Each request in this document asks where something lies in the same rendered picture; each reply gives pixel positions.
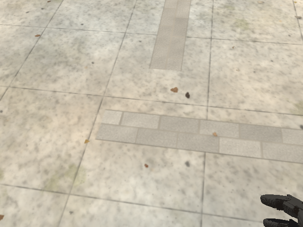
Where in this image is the robot right hand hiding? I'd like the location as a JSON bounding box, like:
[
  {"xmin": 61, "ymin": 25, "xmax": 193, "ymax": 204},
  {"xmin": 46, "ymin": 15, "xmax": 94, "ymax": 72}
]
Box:
[{"xmin": 260, "ymin": 194, "xmax": 303, "ymax": 227}]

